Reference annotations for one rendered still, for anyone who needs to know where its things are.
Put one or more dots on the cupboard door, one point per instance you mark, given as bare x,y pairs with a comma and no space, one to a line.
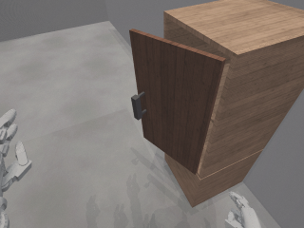
180,85

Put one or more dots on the left robot hand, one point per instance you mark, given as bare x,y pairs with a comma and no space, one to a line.
18,169

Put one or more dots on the left robot forearm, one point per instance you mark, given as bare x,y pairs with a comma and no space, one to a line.
4,219

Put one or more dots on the handle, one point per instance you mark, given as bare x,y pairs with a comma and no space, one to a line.
137,106

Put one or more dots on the right robot hand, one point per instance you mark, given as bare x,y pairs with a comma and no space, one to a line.
246,218

